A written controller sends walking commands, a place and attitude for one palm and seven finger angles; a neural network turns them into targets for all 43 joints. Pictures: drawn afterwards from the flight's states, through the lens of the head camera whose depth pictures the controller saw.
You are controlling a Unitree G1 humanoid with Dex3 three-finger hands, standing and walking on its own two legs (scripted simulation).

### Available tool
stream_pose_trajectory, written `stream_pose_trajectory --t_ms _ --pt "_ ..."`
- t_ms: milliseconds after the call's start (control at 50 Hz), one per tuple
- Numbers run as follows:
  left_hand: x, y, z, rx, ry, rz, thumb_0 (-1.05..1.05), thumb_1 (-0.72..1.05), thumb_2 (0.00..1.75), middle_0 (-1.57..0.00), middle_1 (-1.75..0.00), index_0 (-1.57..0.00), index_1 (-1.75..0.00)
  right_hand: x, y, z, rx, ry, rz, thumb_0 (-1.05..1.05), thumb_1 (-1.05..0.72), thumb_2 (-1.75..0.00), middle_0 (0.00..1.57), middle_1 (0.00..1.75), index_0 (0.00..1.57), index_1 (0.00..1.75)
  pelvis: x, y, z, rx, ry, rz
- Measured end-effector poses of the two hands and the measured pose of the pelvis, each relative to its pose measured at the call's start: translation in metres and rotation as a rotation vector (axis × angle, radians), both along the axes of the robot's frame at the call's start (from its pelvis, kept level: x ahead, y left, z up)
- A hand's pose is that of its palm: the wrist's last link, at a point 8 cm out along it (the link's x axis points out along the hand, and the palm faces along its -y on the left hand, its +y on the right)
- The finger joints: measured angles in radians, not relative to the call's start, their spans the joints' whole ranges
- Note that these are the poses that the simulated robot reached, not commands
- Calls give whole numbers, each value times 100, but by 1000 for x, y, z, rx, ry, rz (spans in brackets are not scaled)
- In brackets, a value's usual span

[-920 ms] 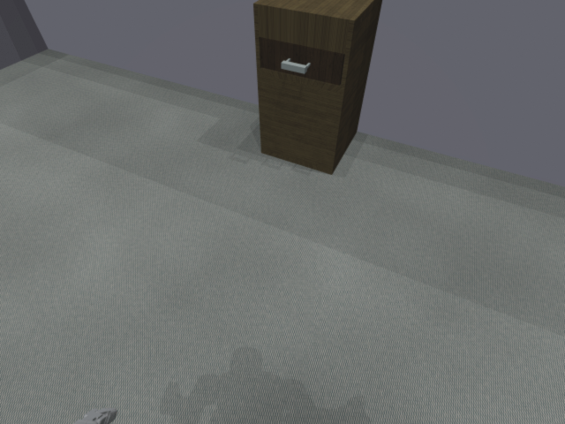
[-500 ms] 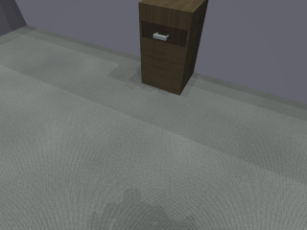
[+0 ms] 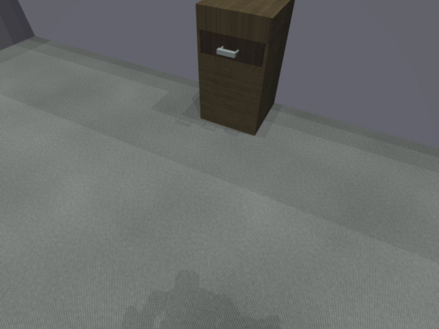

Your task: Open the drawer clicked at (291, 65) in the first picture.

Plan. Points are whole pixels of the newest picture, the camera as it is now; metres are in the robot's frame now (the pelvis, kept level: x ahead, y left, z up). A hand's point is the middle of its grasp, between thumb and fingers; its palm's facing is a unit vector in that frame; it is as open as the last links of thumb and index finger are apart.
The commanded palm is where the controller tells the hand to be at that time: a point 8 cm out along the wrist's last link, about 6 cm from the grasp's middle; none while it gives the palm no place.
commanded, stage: look at it before walking up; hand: left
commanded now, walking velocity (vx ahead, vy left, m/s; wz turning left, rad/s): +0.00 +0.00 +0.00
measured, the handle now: (228, 51) +1.53 +0.04 -0.20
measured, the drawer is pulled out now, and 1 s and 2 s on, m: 0.00 0.00 0.00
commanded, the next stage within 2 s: walk to a spot facing it in 0.52 s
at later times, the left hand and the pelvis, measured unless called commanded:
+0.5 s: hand out of the picture +0.07 +0.25 -0.16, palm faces -0.02 -0.94 -0.33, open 7.4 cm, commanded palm none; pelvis +0.00 +0.01 +0.00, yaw +0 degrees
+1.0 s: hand out of the picture +0.01 +0.22 -0.20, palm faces +0.09 -0.98 -0.16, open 7.4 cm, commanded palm none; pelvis +0.07 +0.04 -0.01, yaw +5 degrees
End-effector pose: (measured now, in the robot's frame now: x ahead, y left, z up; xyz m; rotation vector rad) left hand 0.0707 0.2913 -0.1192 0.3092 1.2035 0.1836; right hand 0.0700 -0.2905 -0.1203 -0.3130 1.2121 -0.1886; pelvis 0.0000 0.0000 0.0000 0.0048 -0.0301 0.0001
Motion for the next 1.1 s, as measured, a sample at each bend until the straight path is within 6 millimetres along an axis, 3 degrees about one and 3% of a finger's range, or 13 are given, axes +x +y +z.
stream_pose_trajectory --t_ms 700,820,940,980,1040,1100 --pt "-10 4 -3 -2 23 20 0 90 90 -20 -30 -20 -30 5 9 1 1 2 9 0 -90 -90 21 30 20 30 3 6 1 -2 0 8" --pt "-30 -13 -21 -75 58 77 0 90 90 -20 -30 -20 -30 -7 33 -13 41 82 17 0 -91 -90 20 30 20 30 20 11 -6 -18 14 43" --pt "-64 -19 -48 -166 168 181 0 90 90 -20 -30 -20 -30 -11 74 -23 71 152 12 0 -91 -90 20 30 20 30 50 34 -16 -21 13 90" --pt "-68 -20 -49 -180 232 184 0 90 90 -20 -30 -20 -30 -14 88 -23 84 157 -17 0 -91 -90 20 30 20 30 61 40 -15 -15 17 80" --pt "-52 -21 -43 -197 260 180 0 91 90 -20 -30 -20 -30 -25 108 -18 110 206 -58 0 -91 -90 20 30 20 30 78 45 -9 -12 24 90" --pt "-18 -20 -37 -205 217 185 1 91 90 -20 -30 -20 -30 -36 124 -12 138 287 -81 0 -91 -90 20 30 20 30 97 47 -2 -14 31 109"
